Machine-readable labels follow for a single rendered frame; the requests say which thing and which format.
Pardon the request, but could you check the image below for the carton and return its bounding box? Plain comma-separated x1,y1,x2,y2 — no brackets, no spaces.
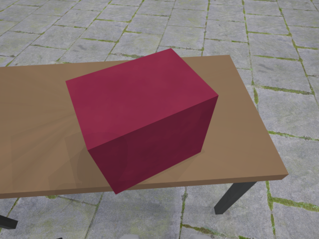
66,48,219,194

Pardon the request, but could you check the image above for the table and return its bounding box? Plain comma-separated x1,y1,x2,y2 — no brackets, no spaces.
0,55,288,230

